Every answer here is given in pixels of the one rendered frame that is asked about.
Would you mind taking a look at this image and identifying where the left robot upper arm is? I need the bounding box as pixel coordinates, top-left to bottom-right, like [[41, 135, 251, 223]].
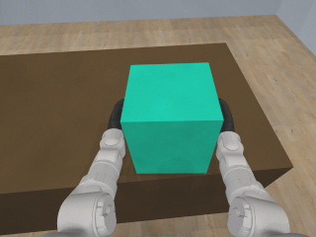
[[39, 191, 117, 237]]

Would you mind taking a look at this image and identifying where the right robot forearm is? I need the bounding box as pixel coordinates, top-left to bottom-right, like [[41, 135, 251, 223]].
[[215, 131, 290, 232]]

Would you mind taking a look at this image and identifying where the right robot hand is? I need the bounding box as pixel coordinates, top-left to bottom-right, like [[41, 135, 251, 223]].
[[218, 98, 235, 133]]

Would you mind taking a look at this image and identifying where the left robot forearm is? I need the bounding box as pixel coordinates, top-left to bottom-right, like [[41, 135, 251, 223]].
[[57, 128, 125, 231]]

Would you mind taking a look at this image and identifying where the carton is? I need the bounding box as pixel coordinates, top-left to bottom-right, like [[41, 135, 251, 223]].
[[120, 62, 224, 174]]

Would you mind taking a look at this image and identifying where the pedestal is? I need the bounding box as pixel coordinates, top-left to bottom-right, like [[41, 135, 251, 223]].
[[0, 42, 293, 236]]

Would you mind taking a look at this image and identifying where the right robot upper arm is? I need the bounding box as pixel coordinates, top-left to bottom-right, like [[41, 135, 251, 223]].
[[227, 196, 310, 237]]

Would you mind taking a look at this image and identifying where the left robot hand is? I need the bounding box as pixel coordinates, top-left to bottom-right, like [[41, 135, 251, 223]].
[[108, 99, 124, 129]]

